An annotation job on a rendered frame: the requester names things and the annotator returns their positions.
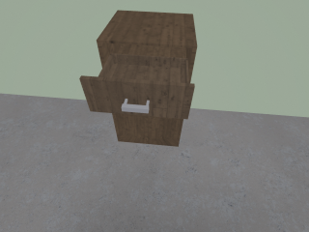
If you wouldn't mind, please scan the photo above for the cabinet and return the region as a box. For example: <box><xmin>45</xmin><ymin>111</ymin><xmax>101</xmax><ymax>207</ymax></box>
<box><xmin>97</xmin><ymin>10</ymin><xmax>198</xmax><ymax>147</ymax></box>

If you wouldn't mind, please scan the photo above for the handle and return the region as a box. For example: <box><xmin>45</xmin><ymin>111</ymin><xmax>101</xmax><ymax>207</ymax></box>
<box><xmin>121</xmin><ymin>99</ymin><xmax>150</xmax><ymax>114</ymax></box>

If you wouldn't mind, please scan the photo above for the drawer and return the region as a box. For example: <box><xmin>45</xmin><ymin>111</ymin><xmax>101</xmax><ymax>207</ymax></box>
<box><xmin>79</xmin><ymin>53</ymin><xmax>195</xmax><ymax>120</ymax></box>

